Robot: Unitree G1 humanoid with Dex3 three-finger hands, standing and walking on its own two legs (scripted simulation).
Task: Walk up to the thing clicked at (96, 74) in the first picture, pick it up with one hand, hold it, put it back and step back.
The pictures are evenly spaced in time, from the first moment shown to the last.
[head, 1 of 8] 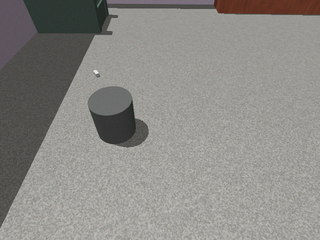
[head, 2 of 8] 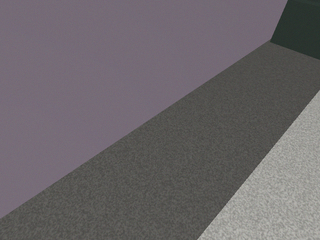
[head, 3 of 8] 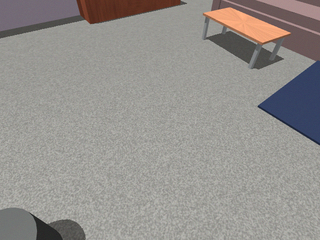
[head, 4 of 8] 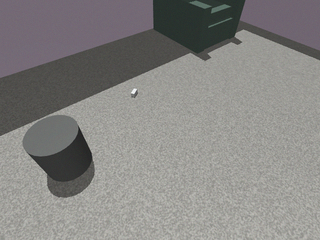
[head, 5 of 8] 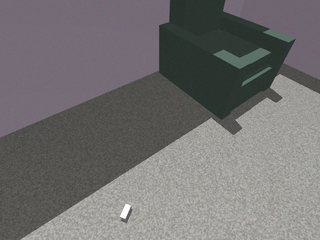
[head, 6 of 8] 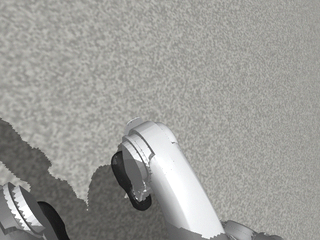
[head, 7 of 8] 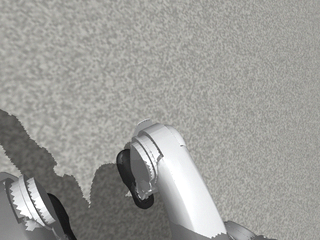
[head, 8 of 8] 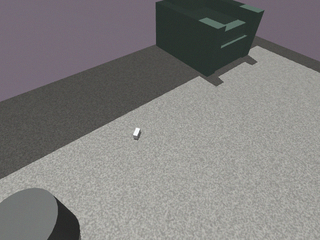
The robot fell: no
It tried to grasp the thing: yes
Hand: left
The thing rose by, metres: 0.68
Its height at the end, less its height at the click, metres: +0.00
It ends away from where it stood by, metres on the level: 0.02
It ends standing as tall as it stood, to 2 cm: yes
